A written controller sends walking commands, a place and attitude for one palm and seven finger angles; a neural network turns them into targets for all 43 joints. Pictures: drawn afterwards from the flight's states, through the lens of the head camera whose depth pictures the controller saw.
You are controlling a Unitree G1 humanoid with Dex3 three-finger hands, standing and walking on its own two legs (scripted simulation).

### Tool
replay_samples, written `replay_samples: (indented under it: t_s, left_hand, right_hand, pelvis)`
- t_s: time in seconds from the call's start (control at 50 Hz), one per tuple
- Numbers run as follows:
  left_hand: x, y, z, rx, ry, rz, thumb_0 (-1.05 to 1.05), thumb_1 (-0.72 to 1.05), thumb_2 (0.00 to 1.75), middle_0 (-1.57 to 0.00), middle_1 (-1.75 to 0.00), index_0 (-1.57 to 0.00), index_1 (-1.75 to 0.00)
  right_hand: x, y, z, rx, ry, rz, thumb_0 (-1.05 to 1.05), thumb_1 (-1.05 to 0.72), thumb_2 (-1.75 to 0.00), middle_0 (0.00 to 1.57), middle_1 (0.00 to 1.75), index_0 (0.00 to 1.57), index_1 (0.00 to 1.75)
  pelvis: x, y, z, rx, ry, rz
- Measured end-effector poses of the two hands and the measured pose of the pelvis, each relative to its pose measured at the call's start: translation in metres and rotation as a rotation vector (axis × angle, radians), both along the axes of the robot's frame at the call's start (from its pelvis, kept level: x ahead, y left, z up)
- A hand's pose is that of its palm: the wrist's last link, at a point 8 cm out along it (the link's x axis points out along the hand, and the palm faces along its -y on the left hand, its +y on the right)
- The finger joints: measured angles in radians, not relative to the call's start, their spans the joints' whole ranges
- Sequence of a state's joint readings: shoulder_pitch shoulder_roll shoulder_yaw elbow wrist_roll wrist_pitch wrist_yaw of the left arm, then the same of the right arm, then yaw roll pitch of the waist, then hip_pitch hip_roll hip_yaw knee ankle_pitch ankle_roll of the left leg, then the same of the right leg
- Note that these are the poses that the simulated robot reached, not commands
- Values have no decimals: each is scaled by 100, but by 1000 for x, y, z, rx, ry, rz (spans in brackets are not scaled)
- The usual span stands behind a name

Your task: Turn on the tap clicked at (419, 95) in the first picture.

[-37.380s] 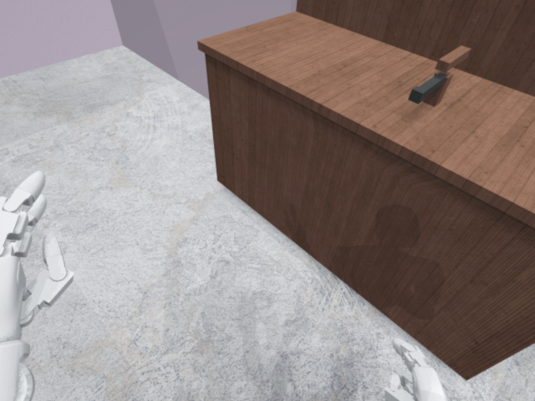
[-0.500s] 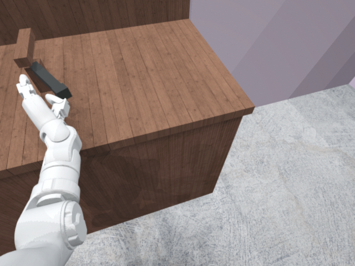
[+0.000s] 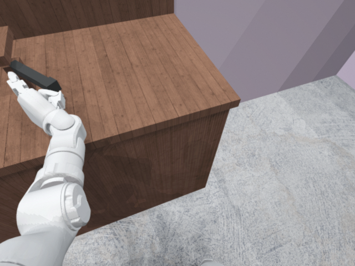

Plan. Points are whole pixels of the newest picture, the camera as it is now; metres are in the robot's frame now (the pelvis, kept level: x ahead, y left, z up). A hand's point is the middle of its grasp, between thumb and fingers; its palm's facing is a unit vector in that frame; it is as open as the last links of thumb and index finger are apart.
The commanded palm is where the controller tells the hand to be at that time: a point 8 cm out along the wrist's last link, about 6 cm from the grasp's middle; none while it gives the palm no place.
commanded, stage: push the lever round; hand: left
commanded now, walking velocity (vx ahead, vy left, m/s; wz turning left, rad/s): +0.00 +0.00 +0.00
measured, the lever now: (51, 86) +0.51 +0.29 +0.12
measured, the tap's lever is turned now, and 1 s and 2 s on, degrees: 37 68 79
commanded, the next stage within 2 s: lift the hand up off the lever in 1.16 s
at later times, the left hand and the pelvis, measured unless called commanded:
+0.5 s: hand (79, 81) +0.53 +0.22 +0.12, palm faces +0.81 -0.58 -0.10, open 7.6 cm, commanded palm +0.47 +0.24 +0.12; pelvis +0.01 +0.00 -0.01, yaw -1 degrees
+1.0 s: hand (81, 74) +0.55 +0.22 +0.12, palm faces +0.81 -0.57 -0.11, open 7.7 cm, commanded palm +0.50 +0.24 +0.12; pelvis +0.03 +0.00 +0.00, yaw -1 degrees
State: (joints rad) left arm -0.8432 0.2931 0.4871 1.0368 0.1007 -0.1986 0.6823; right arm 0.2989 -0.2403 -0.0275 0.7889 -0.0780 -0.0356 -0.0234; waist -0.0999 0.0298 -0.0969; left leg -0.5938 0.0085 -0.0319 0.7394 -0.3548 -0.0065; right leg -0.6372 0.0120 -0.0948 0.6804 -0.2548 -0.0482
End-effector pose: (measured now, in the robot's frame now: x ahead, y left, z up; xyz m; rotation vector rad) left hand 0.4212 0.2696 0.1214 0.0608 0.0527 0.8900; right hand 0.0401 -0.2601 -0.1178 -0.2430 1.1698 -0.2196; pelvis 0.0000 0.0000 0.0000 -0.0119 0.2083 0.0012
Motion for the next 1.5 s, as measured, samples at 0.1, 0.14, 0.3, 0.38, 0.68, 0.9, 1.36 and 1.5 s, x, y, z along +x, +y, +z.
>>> replay_samples:
  t_s: [0.1,0.14,0.3,0.38,0.68,0.9,1.36,1.5]
  left_hand:
    - [6,-6,0,-7,1,11,2,95,93,-15,-15,-15,-15]
    - [9,-8,0,-10,2,16,2,95,93,-15,-15,-15,-15]
    - [27,-20,1,-23,26,30,0,95,93,-15,-15,-15,-15]
    - [37,-25,2,-29,37,41,0,94,93,-15,-15,-15,-15]
    - [64,-35,2,-28,76,79,-1,93,93,-15,-15,-15,-15]
    - [73,-33,1,-36,73,77,-1,91,92,-15,-15,-15,-15]
    - [101,-34,3,-24,95,70,1,92,92,-15,-15,-15,-15]
    - [102,-36,5,-42,77,70,2,92,92,-15,-15,-15,-15]
  right_hand:
    - [-7,-1,-1,-1,18,0,1,-91,-90,21,30,20,30]
    - [-10,-1,-2,0,26,-1,1,-91,-90,21,30,20,30]
    - [-25,1,-4,9,70,-10,1,-91,-90,21,30,20,30]
    - [-32,4,-5,18,94,-18,1,-91,-90,21,30,20,30]
    - [-47,11,-5,58,173,-40,0,-91,-90,21,30,20,30]
    - [-36,8,-3,56,167,-42,0,-91,-90,21,30,20,30]
    - [-46,7,-1,47,220,-39,0,-91,-90,21,30,20,30]
    - [-60,12,1,72,258,-64,0,-91,-90,21,30,20,30]
  pelvis:
    - [-2,0,-1,-1,13,2]
    - [-2,0,-2,-1,19,2]
    - [-2,1,-4,-2,49,1]
    - [1,2,-5,-3,67,-4]
    - [14,3,-5,-8,109,-15]
    - [24,1,-4,-11,111,-14]
    - [25,1,-8,-16,164,-8]
    - [31,1,-5,-18,154,-17]
